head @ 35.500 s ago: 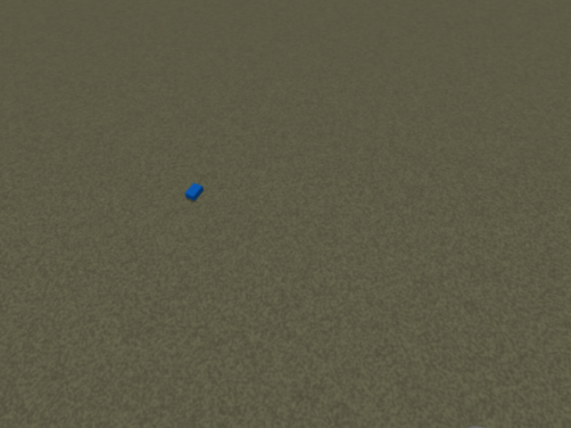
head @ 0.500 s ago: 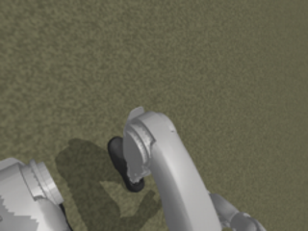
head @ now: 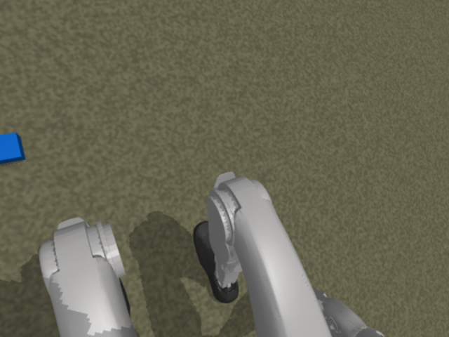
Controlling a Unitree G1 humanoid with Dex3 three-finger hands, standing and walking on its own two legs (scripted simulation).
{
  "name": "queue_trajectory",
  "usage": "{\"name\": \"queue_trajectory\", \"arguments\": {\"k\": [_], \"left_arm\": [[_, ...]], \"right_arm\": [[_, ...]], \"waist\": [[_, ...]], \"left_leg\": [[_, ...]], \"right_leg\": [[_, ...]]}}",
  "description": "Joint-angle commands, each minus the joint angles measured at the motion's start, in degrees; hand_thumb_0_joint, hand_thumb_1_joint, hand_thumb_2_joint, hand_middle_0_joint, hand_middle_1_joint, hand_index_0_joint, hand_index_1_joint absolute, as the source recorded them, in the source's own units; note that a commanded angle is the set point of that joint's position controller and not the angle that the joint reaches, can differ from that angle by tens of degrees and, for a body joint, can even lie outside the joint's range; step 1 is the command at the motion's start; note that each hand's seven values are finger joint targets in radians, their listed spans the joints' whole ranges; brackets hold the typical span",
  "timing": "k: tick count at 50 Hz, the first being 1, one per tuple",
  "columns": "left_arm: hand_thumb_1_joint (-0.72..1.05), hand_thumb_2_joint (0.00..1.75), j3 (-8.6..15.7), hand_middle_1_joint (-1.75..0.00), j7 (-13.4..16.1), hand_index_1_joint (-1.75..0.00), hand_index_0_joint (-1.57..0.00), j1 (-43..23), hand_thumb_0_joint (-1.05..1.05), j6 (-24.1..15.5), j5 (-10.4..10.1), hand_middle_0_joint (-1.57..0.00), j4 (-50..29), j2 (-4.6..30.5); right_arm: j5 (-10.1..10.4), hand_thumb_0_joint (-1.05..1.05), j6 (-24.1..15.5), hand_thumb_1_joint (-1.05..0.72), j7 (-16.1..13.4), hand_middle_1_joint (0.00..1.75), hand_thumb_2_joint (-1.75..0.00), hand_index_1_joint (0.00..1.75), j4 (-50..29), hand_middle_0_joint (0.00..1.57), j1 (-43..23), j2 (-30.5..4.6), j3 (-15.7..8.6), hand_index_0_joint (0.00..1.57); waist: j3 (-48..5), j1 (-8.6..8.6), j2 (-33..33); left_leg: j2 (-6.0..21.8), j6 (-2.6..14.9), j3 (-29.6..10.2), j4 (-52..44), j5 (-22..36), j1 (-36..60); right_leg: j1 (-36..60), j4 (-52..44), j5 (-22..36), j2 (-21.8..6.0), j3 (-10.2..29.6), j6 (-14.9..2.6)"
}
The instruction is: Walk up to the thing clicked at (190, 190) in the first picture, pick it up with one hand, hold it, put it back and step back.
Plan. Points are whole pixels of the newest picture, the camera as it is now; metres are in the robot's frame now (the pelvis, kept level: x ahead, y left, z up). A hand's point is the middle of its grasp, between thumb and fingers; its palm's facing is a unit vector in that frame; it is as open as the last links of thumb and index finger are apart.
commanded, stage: withdraw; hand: left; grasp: from above
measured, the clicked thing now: out of the picture +0.47 +0.31 -0.31
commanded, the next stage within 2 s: home in 0.52 s
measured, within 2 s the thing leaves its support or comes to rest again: neither
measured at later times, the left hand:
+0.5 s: hand out of the picture +0.44 +0.31 -0.17, palm faces -0.48 -0.09 -0.87, open 12.2 cm
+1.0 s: hand out of the picture +0.41 +0.32 -0.07, palm faces -0.35 -0.35 -0.87, open 9.6 cm
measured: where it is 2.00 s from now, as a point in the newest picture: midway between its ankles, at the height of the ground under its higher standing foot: (173, 304)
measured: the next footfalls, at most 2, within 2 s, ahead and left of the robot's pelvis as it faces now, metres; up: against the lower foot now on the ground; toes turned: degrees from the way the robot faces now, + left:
none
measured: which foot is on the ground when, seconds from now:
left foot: down 0.00-1.00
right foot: down 0.00-1.00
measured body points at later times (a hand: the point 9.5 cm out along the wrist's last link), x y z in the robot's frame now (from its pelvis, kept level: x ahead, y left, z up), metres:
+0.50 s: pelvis -0.02 -0.01 +0.01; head +0.23 +0.10 +0.37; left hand +0.46 +0.31 -0.12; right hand +0.05 -0.30 -0.07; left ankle +0.05 +0.12 -0.29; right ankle +0.12 -0.13 -0.29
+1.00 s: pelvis +0.00 +0.00 +0.07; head +0.23 +0.06 +0.45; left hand +0.43 +0.33 -0.02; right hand +0.08 -0.26 -0.06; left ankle +0.05 +0.12 -0.29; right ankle +0.12 -0.13 -0.29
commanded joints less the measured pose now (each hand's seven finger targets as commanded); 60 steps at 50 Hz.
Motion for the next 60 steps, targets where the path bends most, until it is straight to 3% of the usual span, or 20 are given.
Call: {"name": "queue_trajectory", "arguments": {"k": [1, 2, 6, 11, 16, 20, 22, 25, 28, 30, 33, 34, 36, 39, 43, 47, 49, 53, 56, 60], "left_arm": [[-0.21, 0.77, -2.24, -0.72, -5.87, -0.73, -0.33, -14.76, 0.0, 3.39, -4.71, -0.33, -10.95, 6.67], [-0.22, 0.77, -2.32, -0.73, -7.98, -0.73, -0.33, -14.7, 0.0, 3.63, -4.76, -0.34, -11.54, 6.87], [-0.22, 0.78, -5.79, -0.72, -16.71, -0.73, -0.34, -15.42, 0.0, 1.99, -6.89, -0.35, -12.41, 1.5], [-0.19, 0.76, -5.1, -0.7, -20.09, -0.72, -0.36, -16.63, 0.0, -2.44, -6.11, -0.37, -12.36, 3.4], [-0.19, 0.75, -2.46, -0.7, -16.97, -0.71, -0.37, -17.72, 0.0, -8.84, -2.95, -0.38, -10.86, 9.15], [-0.21, 0.77, -1.67, -0.73, -10.75, -0.73, -0.33, -23.52, 0.0, -12.03, 0.89, -0.33, -9.4, 11.23], [-0.23, 0.77, -2.45, -0.74, -7.73, -0.74, -0.32, -24.73, 0.0, -12.25, 1.65, -0.32, -6.15, 9.58], [-0.24, 0.77, -0.51, -0.74, -3.11, -0.74, -0.32, -29.9, 0.0, -11.73, 4.17, -0.31, -7.75, 12.48], [-0.22, 0.75, 1.79, -0.71, 0.64, -0.71, -0.34, -29.56, 0.0, -8.93, 4.76, -0.34, -8.24, 13.8], [-0.13, 0.82, 2.39, -0.67, 1.6, -0.7, -0.27, -28.49, 0.0, -6.92, 4.63, -0.26, -8.08, 13.35], [-0.2, 0.75, 2.5, -0.72, 0.71, -0.71, -0.33, -24.65, 0.0, -3.28, 2.7, -0.33, -7.3, 11.49], [-0.12, 0.83, 2.18, -0.64, 0.0, -0.66, -0.25, -23.54, 0.0, -2.14, 2.37, -0.25, -6.86, 11.7], [0.0, 0.86, 1.63, -0.55, -2.15, -0.57, -0.21, -18.7, 0.0, -0.12, 0.56, -0.23, -6.79, 9.7], [0.22, 0.88, 2.66, -0.5, -6.62, -0.51, -0.21, -13.15, 0.0, 2.24, -4.45, -0.22, -11.14, 7.79], [0.49, 0.81, 2.59, -0.36, -13.83, -0.36, -0.19, -4.63, 0.0, 3.44, -12.99, -0.19, -23.56, 2.87], [0.8, 0.86, 3.56, -0.29, -19.77, -0.29, -0.19, 5.96, 0.0, 4.81, -23.87, -0.19, -40.66, -1.28], [0.9, 0.9, 2.18, -0.3, -22.1, -0.3, -0.2, 12.15, 0.0, 5.39, -28.07, -0.2, -44.51, -5.12], [0.9, 0.9, 3.01, -0.3, -24.0, -0.3, -0.2, 16.37, 0.0, 6.13, -34.89, -0.2, -58.09, -7.12], [0.9, 0.9, 0.55, -0.3, -24.3, -0.3, -0.2, 23.41, 0.0, 6.95, -39.53, -0.2, -60.71, -12.76], [0.9, 0.9, 1.2, -0.3, -23.06, -0.3, -0.2, 29.01, 0.0, 9.53, -43.65, -0.2, -66.91, -13.89]], "right_arm": [[2.66, 0.0, 2.54, -0.9, -1.47, 0.3, -0.9, 0.3, 0.16, 0.2, 10.95, -16.17, -8.52, 0.2], [2.97, 0.0, 3.51, -0.9, -1.88, 0.3, -0.9, 0.3, 0.26, 0.2, 11.69, -16.17, -8.87, 0.2], [4.16, 0.0, 6.99, -0.9, -4.27, 0.3, -0.9, 0.3, -1.0, 0.2, 11.75, -15.76, -10.05, 0.2], [4.07, 0.0, 9.07, -0.9, -8.07, 0.3, -0.9, 0.3, -2.22, 0.2, 11.39, -14.84, -9.54, 0.2], [3.14, 0.0, 9.76, -0.9, -10.02, 0.3, -0.9, 0.3, -2.51, 0.2, 9.12, -13.35, -7.77, 0.2], [2.07, 0.0, 9.36, -0.89, -10.56, 0.3, -0.9, 0.3, -1.83, 0.2, 8.73, -13.25, -6.69, 0.2], [1.54, 0.0, 8.71, -0.89, -10.47, 0.3, -0.9, 0.3, -1.4, 0.2, 8.76, -13.49, -6.66, 0.2], [0.74, 0.0, 7.56, -0.89, -10.38, 0.3, -0.89, 0.3, -0.17, 0.2, 10.26, -14.16, -7.21, 0.2], [0.47, 0.0, 6.66, -0.9, -9.95, 0.3, -0.9, 0.3, -0.01, 0.2, 10.81, -14.84, -8.19, 0.2], [0.77, 0.0, 6.26, -0.88, -9.71, 0.3, -0.9, 0.3, 0.11, 0.2, 11.37, -15.02, -8.61, 0.2], [1.62, 0.0, 6.07, -0.89, -9.05, 0.3, -0.89, 0.3, 0.13, 0.2, 11.83, -14.69, -9.35, 0.2], [2.07, 0.0, 6.13, -0.89, -8.82, 0.3, -0.9, 0.3, 0.3, 0.2, 11.54, -14.26, -9.26, 0.2], [2.44, 0.0, 6.26, -0.89, -8.13, 0.3, -0.9, 0.3, 0.27, 0.2, 12.86, -13.61, -9.83, 0.2], [3.46, 0.0, 6.87, -0.89, -7.32, 0.3, -0.9, 0.3, -0.21, 0.2, 14.61, -13.98, -11.67, 0.2], [5.64, 0.0, 8.53, -0.9, -7.3, 0.3, -0.9, 0.3, -1.93, 0.2, 14.49, -13.26, -13.74, 0.2], [7.51, 0.0, 9.96, -0.9, -8.83, 0.3, -0.9, 0.3, -4.4, 0.2, 12.36, -12.09, -15.05, 0.2], [8.07, 0.0, 10.17, -0.9, -9.85, 0.3, -0.9, 0.3, -5.08, 0.2, 10.82, -10.71, -15.09, 0.2], [9.04, 0.0, 10.15, -0.9, -11.59, 0.3, -0.9, 0.3, -7.08, 0.2, 7.43, -9.34, -16.34, 0.2], [9.69, 0.0, 9.31, -0.9, -12.72, 0.3, -0.9, 0.3, -7.95, 0.2, 4.46, -8.0, -16.41, 0.2], [10.64, 0.0, 8.17, -0.9, -14.48, 0.3, -0.9, 0.3, -9.24, 0.2, 1.5, -6.85, -16.15, 0.2]], "waist": [[-37.66, 0.33, 23.78], [-38.48, 0.85, 22.97], [-33.72, -1.28, 15.88], [-31.17, -1.2, 9.27], [-32.98, 1.41, 10.81], [-35.59, 0.52, 16.73], [-34.03, -0.73, 18.38], [-40.32, -0.76, 25.41], [-45.18, -0.17, 29.42], [-46.42, -0.54, 31.28], [-47.72, 0.93, 30.95], [-48.68, 1.85, 31.05], [-48.89, 2.93, 28.3], [-47.84, 4.57, 26.3], [-52.66, 7.51, 21.38], [-50.72, 9.24, 14.37], [-47.75, 9.1, 9.2], [-49.52, 11.7, 9.28], [-42.99, 11.88, 9.42], [-43.15, 13.52, 11.17]], "left_leg": [[0.36, 1.35, 7.03, -20.14, 15.68, 27.84], [0.14, 1.17, 7.04, -21.14, 16.6, 28.96], [-0.82, 1.39, 6.7, -22.78, 14.02, 27.07], [-1.86, 1.78, 8.34, -20.9, 11.67, 23.31], [-1.94, 1.94, 9.92, -18.86, 8.66, 21.04], [-1.77, 1.68, 9.8, -18.11, 7.94, 23.94], [-1.46, 1.26, 8.83, -18.41, 6.93, 26.29], [-0.97, 0.74, 8.37, -19.05, 11.0, 33.25], [-0.64, 0.32, 8.23, -18.9, 15.54, 37.75], [-0.69, 0.03, 8.01, -19.5, 17.93, 38.57], [-0.7, 0.13, 8.17, -20.67, 18.95, 38.66], [-0.85, 0.45, 8.66, -21.05, 18.56, 38.4], [-0.93, 0.95, 9.12, -21.35, 19.21, 37.24], [-1.14, 0.72, 8.51, -23.79, 19.83, 37.29], [-1.4, 1.0, 9.37, -26.18, 22.36, 39.7], [-1.64, 1.91, 9.51, -30.86, 18.62, 38.37], [-1.42, 2.44, 9.67, -32.34, 16.64, 36.92], [-0.86, 2.17, 9.17, -36.74, 14.86, 42.71], [-0.39, 1.71, 7.99, -42.47, 9.54, 45.7], [0.01, 1.41, 7.5, -49.42, 7.52, 53.11]], "right_leg": [[23.71, -12.73, 13.75, 2.07, -3.47, -5.25], [25.07, -13.06, 14.26, 1.83, -3.2, -5.39], [25.22, -16.19, 10.62, 1.05, -2.43, -5.82], [27.24, -18.84, 6.82, 0.29, -0.94, -5.72], [27.49, -17.93, 2.42, 0.43, 0.49, -5.36], [24.11, -15.89, 1.45, 0.78, 0.34, -5.27], [20.66, -14.86, 0.58, 0.98, -0.68, -5.53], [19.71, -11.9, 6.92, 0.62, -2.34, -5.32], [18.31, -9.25, 11.78, 0.35, -2.7, -5.5], [17.54, -8.29, 13.81, -0.07, -3.17, -5.46], [17.6, -8.92, 14.78, -0.58, -2.75, -5.42], [18.82, -9.34, 14.66, -0.35, -2.47, -5.6], [21.36, -10.53, 14.95, -0.06, -2.23, -5.51], [22.16, -12.39, 14.18, -0.57, -1.53, -5.79], [29.88, -16.61, 15.96, -0.63, -0.23, -5.88], [35.82, -22.89, 14.26, -0.52, 1.05, -5.44], [38.31, -25.73, 13.24, -0.23, 1.7, -5.12], [42.09, -30.01, 11.35, -0.71, 2.94, -5.1], [40.88, -33.61, 6.12, -0.81, 2.85, -5.07], [45.94, -38.49, 5.29, -1.02, 3.59, -4.79]]}}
